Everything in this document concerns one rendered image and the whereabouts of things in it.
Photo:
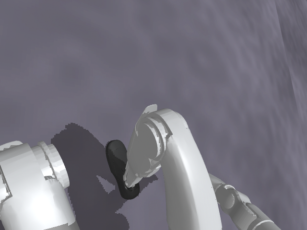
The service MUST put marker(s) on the right robot arm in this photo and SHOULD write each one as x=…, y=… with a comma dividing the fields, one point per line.
x=244, y=214

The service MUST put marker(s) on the right robot hand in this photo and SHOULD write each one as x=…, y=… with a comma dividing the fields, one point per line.
x=216, y=182

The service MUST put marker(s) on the right robot foot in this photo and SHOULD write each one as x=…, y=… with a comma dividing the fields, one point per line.
x=116, y=155

